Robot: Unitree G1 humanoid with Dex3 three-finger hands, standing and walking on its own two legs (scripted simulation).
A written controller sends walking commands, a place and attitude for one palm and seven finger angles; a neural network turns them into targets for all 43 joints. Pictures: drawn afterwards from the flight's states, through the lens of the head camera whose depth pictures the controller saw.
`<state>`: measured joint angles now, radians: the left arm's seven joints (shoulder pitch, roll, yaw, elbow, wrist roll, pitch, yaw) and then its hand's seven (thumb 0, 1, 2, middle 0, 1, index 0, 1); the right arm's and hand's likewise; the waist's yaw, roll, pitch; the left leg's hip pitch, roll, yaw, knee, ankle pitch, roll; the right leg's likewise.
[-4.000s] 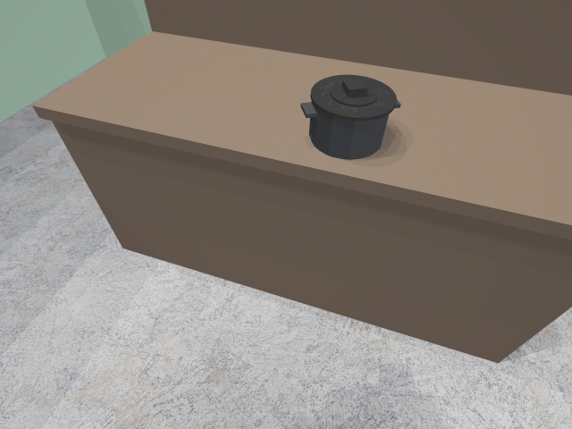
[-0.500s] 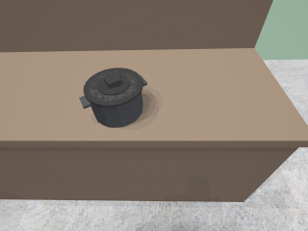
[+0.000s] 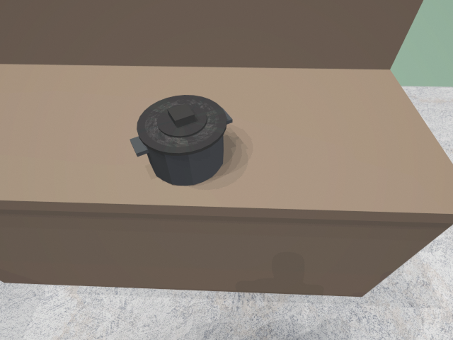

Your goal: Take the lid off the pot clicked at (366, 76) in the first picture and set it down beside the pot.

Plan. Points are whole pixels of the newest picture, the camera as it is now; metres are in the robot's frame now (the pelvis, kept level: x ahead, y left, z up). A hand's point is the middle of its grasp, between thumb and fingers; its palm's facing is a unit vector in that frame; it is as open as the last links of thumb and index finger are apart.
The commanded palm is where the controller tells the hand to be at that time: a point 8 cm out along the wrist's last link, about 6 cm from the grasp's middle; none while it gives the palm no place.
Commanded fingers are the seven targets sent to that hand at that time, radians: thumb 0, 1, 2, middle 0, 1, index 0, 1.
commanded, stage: come to a stop and stand still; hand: left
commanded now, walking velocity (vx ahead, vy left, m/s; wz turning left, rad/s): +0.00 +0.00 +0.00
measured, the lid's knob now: (181, 114) +0.55 +0.14 +0.09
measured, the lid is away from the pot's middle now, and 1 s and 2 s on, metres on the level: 0.00 0.00 0.00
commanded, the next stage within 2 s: look again from close up in 0.18 s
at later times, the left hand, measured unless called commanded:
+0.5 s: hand out of the picture +0.01 +0.17 -0.17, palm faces +0.01 -0.97 -0.22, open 7.3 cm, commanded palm none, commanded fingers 0.00 0.90 0.90 -0.20 -0.30 -0.20 -0.30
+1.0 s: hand out of the picture -0.01 +0.16 -0.17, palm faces +0.01 -0.98 -0.19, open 7.3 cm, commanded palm none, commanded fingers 0.00 0.90 0.90 -0.20 -0.30 -0.20 -0.30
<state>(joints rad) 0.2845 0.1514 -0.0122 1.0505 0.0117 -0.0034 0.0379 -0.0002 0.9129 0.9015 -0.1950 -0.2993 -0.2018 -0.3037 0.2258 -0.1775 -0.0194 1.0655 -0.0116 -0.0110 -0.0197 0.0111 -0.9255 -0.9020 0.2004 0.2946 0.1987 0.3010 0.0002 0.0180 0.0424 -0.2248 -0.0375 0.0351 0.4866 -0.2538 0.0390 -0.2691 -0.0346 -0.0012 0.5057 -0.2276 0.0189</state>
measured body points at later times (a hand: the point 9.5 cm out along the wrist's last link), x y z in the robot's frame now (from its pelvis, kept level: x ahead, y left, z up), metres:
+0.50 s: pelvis +0.00 -0.01 +0.00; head +0.02 -0.02 +0.45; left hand +0.01 +0.22 -0.15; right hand +0.02 -0.23 -0.16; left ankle +0.00 +0.09 -0.74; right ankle +0.03 -0.13 -0.74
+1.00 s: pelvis +0.00 -0.01 +0.00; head +0.02 -0.02 +0.45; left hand -0.01 +0.21 -0.15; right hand -0.01 -0.21 -0.16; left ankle +0.00 +0.09 -0.74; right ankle +0.03 -0.13 -0.74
